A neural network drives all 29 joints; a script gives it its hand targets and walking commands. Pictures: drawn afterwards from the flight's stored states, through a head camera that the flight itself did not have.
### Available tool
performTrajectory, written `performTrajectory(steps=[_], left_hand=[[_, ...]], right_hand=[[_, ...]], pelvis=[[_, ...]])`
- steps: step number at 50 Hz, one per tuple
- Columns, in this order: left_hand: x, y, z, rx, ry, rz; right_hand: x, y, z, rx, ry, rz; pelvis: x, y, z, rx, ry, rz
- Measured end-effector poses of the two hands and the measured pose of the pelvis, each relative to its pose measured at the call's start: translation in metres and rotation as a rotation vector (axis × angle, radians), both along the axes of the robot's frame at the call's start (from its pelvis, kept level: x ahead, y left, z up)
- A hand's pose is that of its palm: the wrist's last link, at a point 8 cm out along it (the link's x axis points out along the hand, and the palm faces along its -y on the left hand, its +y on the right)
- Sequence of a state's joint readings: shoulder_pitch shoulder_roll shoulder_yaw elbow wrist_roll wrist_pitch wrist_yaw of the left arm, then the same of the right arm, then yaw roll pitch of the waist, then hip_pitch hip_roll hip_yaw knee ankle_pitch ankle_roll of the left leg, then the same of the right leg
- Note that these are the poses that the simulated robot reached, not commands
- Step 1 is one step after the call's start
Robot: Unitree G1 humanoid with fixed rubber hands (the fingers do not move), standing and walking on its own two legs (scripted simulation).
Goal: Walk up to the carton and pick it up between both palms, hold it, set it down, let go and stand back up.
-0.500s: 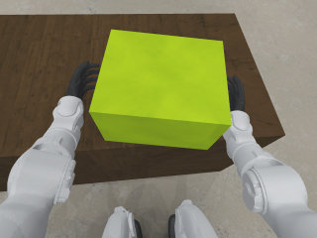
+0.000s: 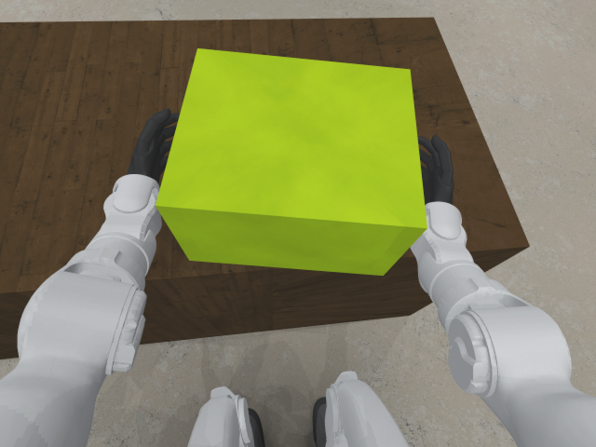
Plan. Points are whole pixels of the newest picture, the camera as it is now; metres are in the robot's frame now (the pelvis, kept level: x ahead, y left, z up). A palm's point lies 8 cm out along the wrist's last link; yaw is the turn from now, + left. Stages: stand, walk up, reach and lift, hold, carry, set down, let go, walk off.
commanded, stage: reach and lift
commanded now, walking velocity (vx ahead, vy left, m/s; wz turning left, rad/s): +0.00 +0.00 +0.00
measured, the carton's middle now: (295, 168) +0.50 -0.03 +0.00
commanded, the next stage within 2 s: none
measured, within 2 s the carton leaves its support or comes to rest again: neither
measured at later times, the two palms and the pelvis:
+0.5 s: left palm (148, 170) +0.50 +0.16 +0.02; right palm (432, 197) +0.43 -0.22 +0.01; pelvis +0.00 -0.01 +0.02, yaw +1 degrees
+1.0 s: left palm (149, 173) +0.49 +0.16 +0.02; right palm (430, 201) +0.43 -0.21 +0.01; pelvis +0.02 +0.00 +0.04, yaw +0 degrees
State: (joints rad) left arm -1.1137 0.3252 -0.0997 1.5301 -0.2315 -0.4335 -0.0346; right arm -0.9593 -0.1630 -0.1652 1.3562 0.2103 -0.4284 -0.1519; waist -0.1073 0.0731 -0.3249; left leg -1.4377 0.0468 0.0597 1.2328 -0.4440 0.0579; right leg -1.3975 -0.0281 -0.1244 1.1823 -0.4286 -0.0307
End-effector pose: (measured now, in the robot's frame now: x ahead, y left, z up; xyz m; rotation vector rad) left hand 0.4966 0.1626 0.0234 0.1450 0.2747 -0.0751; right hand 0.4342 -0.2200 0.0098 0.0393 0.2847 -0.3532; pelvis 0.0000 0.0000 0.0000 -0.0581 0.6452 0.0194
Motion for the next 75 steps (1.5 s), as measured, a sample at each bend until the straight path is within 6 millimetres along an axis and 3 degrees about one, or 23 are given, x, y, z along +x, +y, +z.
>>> performTrajectory(steps=[17,25,41,55,75], left_hand=[[0.0,0.0,0.0,-0.007,0.002,0.006],[-0.001,0.0,-0.001,-0.014,0.006,-0.001],[-0.002,0.0,-0.006,-0.064,-0.023,0.009],[-0.002,0.0,-0.007,-0.041,-0.059,0.003],[-0.015,0.004,-0.006,-0.006,-0.067,0.029]], right_hand=[[0.0,0.001,0.001,-0.014,0.003,0.014],[-0.002,0.005,0.002,-0.032,0.002,0.044],[-0.004,0.005,-0.002,-0.066,-0.046,0.05],[-0.006,0.006,-0.005,-0.075,-0.09,0.048],[-0.007,0.009,-0.005,-0.068,-0.095,0.078]], pelvis=[[-0.001,-0.004,0.005,0.001,0.003,0.01],[-0.001,-0.006,0.016,-0.002,-0.011,0.019],[0.016,-0.004,0.033,-0.008,-0.015,0.014],[0.015,0.0,0.037,-0.016,0.015,-0.005],[0.016,0.001,0.053,-0.021,0.06,-0.014]])
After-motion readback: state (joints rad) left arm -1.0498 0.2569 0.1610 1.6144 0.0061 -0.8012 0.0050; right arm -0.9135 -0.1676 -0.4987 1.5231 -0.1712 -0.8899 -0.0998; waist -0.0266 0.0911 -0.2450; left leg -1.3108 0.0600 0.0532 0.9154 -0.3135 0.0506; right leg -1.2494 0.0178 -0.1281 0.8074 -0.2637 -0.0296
